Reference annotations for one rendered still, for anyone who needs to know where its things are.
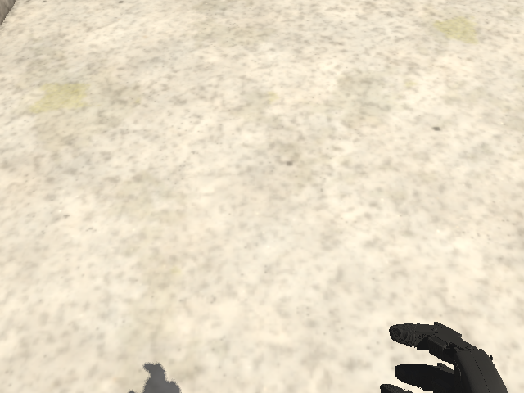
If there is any right robot hand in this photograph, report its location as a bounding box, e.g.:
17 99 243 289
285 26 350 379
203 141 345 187
380 322 508 393

